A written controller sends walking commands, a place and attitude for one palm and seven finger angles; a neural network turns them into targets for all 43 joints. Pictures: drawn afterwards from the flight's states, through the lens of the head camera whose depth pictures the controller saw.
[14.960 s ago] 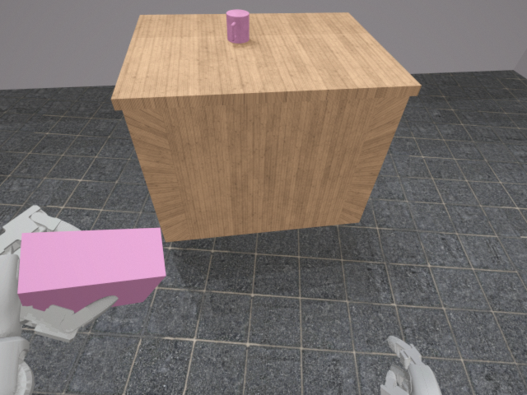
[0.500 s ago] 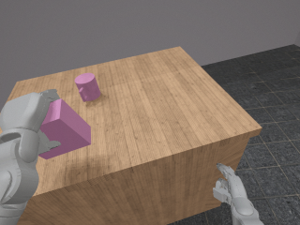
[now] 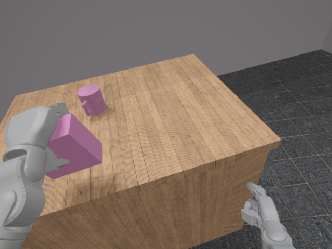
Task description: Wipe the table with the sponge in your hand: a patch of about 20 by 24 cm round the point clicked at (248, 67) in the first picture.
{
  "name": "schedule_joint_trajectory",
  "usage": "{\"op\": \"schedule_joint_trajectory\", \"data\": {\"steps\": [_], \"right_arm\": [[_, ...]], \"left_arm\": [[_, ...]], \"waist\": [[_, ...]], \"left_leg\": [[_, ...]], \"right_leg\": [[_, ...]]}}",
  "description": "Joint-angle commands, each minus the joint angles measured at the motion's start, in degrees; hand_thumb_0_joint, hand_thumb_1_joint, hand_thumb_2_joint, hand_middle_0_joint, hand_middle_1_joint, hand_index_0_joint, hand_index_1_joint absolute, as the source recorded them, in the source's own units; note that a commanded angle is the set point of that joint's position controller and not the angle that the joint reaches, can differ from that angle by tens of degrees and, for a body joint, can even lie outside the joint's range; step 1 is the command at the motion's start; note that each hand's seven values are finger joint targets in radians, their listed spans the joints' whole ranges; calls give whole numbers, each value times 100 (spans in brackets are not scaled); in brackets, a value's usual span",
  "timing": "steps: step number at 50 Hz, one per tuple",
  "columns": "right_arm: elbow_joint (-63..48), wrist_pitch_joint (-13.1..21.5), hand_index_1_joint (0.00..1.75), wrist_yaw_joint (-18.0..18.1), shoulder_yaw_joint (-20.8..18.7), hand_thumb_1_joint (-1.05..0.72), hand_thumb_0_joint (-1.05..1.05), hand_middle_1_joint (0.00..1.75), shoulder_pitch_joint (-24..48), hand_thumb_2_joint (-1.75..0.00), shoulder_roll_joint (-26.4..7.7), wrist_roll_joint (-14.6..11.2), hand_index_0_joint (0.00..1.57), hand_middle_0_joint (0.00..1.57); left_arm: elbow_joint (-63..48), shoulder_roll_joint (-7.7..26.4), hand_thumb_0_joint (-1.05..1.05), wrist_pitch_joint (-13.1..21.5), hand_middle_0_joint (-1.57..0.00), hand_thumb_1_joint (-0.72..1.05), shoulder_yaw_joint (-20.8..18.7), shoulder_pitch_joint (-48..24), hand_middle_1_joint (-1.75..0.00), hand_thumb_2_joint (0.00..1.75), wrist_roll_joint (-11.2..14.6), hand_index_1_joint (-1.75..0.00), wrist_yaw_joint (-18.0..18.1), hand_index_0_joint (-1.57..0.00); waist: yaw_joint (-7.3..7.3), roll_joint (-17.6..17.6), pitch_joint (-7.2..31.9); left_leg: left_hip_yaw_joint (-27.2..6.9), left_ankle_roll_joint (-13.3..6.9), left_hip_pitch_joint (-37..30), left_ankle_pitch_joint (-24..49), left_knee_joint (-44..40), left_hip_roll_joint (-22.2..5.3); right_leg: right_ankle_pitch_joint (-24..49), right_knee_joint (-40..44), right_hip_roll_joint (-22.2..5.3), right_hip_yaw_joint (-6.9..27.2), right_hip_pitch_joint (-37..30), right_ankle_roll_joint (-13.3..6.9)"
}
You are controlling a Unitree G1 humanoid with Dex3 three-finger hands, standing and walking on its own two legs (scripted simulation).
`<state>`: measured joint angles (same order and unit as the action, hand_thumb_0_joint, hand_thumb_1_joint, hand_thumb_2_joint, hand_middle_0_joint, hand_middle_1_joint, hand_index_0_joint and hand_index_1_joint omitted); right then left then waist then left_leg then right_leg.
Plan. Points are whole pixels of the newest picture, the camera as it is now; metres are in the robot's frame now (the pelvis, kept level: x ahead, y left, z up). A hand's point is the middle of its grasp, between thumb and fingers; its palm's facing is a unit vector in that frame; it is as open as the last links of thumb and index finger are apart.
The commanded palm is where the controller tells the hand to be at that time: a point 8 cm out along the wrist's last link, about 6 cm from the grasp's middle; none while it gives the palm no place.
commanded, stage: move the sponge above the wiping area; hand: left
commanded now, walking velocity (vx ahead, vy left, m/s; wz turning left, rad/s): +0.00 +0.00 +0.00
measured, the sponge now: (67, 153) +0.25 +0.28 +0.15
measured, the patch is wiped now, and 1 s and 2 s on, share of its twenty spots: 0.00 0.00 0.00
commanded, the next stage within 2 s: none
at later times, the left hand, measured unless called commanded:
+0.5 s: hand (49, 148) +0.23 +0.30 +0.18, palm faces +0.18 -0.08 -0.98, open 9.8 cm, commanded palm +0.19 +0.29 +0.25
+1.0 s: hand (48, 152) +0.23 +0.31 +0.17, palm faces +0.14 -0.08 -0.99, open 9.8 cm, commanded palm +0.20 +0.30 +0.23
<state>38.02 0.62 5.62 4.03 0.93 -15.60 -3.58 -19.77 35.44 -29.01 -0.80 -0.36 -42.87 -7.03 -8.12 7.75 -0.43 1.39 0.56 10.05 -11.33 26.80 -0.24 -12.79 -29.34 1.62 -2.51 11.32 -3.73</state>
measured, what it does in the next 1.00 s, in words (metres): stands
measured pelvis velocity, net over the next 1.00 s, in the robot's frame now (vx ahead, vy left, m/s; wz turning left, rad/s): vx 0.01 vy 0.01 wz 0.01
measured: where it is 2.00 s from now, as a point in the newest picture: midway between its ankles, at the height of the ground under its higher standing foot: outside the picture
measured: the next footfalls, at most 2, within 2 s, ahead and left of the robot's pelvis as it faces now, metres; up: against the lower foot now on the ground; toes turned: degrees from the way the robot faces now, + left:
none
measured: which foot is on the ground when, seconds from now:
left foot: down 0.00-1.00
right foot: down 0.00-1.00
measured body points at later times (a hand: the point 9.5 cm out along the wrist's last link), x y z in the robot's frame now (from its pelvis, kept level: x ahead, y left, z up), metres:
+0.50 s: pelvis +0.01 +0.00 +0.00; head -0.02 -0.05 +0.45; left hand +0.22 +0.30 +0.23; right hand +0.28 -0.17 -0.07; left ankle +0.04 +0.13 -0.74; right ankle +0.04 -0.08 -0.74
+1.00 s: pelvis +0.01 +0.01 +0.00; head -0.02 -0.04 +0.45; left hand +0.22 +0.31 +0.22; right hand +0.28 -0.16 -0.07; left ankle +0.04 +0.13 -0.74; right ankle +0.04 -0.08 -0.74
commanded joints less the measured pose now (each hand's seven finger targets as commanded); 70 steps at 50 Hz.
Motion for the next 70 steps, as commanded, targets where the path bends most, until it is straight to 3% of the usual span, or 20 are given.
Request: {"op": "schedule_joint_trajectory", "data": {"steps": [1, 7, 8, 9, 12, 14, 21, 23, 26, 32, 33, 42, 43, 49, 57, 59, 62, 63, 67, 70], "right_arm": [[-1132, 317, 30, -19, -155, -90, 0, 30, 1467, -90, -365, 38, 20, 20], [-1123, 334, 30, -24, -151, -90, 0, 30, 1569, -90, -371, 23, 20, 20], [-1124, 325, 30, -20, -145, -90, 0, 30, 1458, -90, -381, 40, 20, 20], [-1074, 332, 30, -19, -165, -90, 0, 30, 1349, -90, -383, 29, 20, 20], [-1143, 372, 30, -23, -149, -90, 0, 30, 1590, -90, -343, 6, 20, 20], [-1093, 380, 30, -40, -183, -90, 0, 30, 1375, -90, -380, 52, 20, 20], [-1042, 351, 30, -30, -198, -90, 0, 30, 1347, -90, -388, 63, 20, 20], [-1045, 395, 30, -30, -165, -90, 0, 30, 1445, -90, -359, 61, 20, 20], [-1015, 367, 30, -22, -183, -90, 0, 30, 1347, -90, -379, 76, 20, 20], [-989, 389, 30, -25, -127, -90, 0, 30, 1566, -90, -353, 37, 20, 20], [-1013, 384, 30, -24, -144, -90, 0, 30, 1455, -90, -351, 72, 20, 20], [-994, 337, 30, -92, -147, -90, 0, 30, 1557, -90, -361, 64, 20, 20], [-999, 323, 30, -93, -151, -90, 0, 30, 1437, -90, -369, 84, 20, 20], [-957, 369, 30, -71, -154, -90, 0, 30, 1366, -90, -349, 53, 20, 20], [-887, 396, 30, -37, -160, -90, 0, 30, 1487, -90, -386, 69, 20, 20], [-879, 419, 30, -76, -181, -90, 0, 30, 1344, -90, -348, 82, 20, 20], [-861, 400, 30, -101, -191, -90, 0, 30, 1447, -90, -393, 90, 20, 20], [-916, 381, 30, -108, -172, -90, 0, 30, 1398, -90, -359, 101, 20, 20], [-863, 355, 30, -75, -178, -90, 0, 30, 1444, -90, -408, 54, 20, 20], [-824, 348, 30, -38, -202, -90, 0, 30, 1256, -90, -442, 60, 20, 20]], "left_arm": [[-1073, 1519, 0, 117, -120, 10, -1094, -1379, -160, 130, -271, -160, 301, -120], [-1053, 1649, 0, 96, -120, 10, -1277, -1274, -160, 130, -276, -160, 343, -120], [-958, 1460, 0, 103, -120, 10, -1081, -1354, -160, 130, -246, -160, 333, -120], [-791, 1515, 0, 111, -120, 10, -1147, -1289, -160, 130, -278, -160, 337, -120], [-1095, 1446, 0, 139, -120, 10, -1071, -1378, -160, 130, -288, -160, 306, -120], [-978, 1533, 0, 158, -120, 10, -1171, -1019, -160, 130, -312, -160, 314, -120], [-980, 1543, 0, 204, -120, 10, -1130, -1121, -160, 130, -398, -160, 311, -120], [-997, 1302, 0, 220, -120, 10, -905, -1311, -160, 130, -385, -160, 309, -120], [-865, 1427, 0, 240, -120, 10, -992, -1196, -160, 130, -456, -160, 325, -120], [-760, 1452, 0, 218, -120, 10, -969, -1545, -160, 130, -539, -160, 317, -120], [-777, 1215, 0, 241, -120, 10, -759, -1519, -160, 130, -505, -160, 301, -120], [-819, 1474, 0, 210, -120, 10, -1098, -1156, -160, 130, -583, -160, 318, -120], [-715, 1267, 0, 209, -120, 10, -912, -1131, -160, 130, -553, -160, 312, -120], [-589, 1070, 0, 273, -120, 10, -608, -1397, -160, 130, -623, -160, 306, -120], [-420, 1392, 0, 349, -120, 10, -822, -1737, -160, 130, -829, -160, 348, -120], [-392, 1121, 0, 417, -120, 10, -623, -1665, -160, 130, -809, -160, 361, -120], [-344, 1390, 0, 369, -120, 10, -965, -1366, -160, 130, -776, -160, 394, -120], [-323, 1026, 0, 345, -120, 10, -635, -1349, -160, 130, -727, -160, 365, -120], [-65, 1277, 0, 282, -120, 10, -800, -1596, -160, 130, -766, -160, 383, -120], [214, 1159, 0, 312, -120, 10, -569, -1801, -160, 130, -824, -160, 333, -120]], "waist": [[-101, -466, 1078], [-133, -379, 1064], [-73, -340, 1046], [-57, -598, 979], [-82, -307, 1039], [-102, -491, 1155], [-63, -437, 1046], [-37, -282, 1037], [-64, -476, 1033], [-59, -235, 945], [-54, -223, 1090], [-117, -338, 1052], [-91, -323, 1062], [4, -313, 1000], [-50, -203, 1011], [-39, -282, 1159], [-94, -285, 1078], [-74, -281, 1087], [-18, -364, 869], [56, -441, 946]], "left_leg": [[-494, -190, -130, 496, -298, 148], [-497, -184, -153, 477, -291, 158], [-473, -183, -103, 473, -299, 127], [-496, -179, -91, 495, -306, 122], [-505, -187, -203, 471, -305, 147], [-514, -192, -163, 667, -270, 135], [-544, -200, -212, 605, -355, 135], [-531, -196, -243, 499, -370, 121], [-572, -201, -234, 543, -427, 136], [-621, -180, -260, 384, -526, 147], [-585, -191, -264, 453, -517, 130], [-643, -187, -257, 572, -545, 128], [-603, -189, -194, 526, -547, 117], [-647, -189, -280, 416, -595, 134], [-695, -197, -305, 257, -663, 166], [-677, -192, -347, 510, -624, 163], [-679, -187, -308, 504, -617, 161], [-630, -193, -248, 510, -610, 149], [-622, -195, -212, 209, -631, 169], [-595, -218, -228, 201, -604, 191]], "right_leg": [[-106, 795, -347, 1078, -326, 16], [-183, 840, -289, 1224, -306, -43], [-99, 794, -333, 1033, -327, -13], [-71, 804, -324, 1039, -281, 15], [-137, 838, -293, 1170, -269, -45], [162, 744, -338, 1049, -422, 0], [135, 806, -316, 992, -350, 10], [-14, 825, -300, 934, -297, -23], [68, 833, -295, 926, -352, 1], [-115, 881, -196, 1034, -276, -93], [32, 819, -255, 848, -406, -62], [122, 837, -176, 999, -430, -102], [119, 807, -228, 795, -455, -61], [4, 869, -221, 789, -326, -37], [-165, 915, -146, 1003, -357, -129], [95, 855, -190, 805, -441, -82], [82, 898, -148, 999, -465, -127], [134, 861, -213, 819, -505, -90], [-235, 985, -163, 974, -276, -89], [-209, 990, -204, 814, -259, -26]]}}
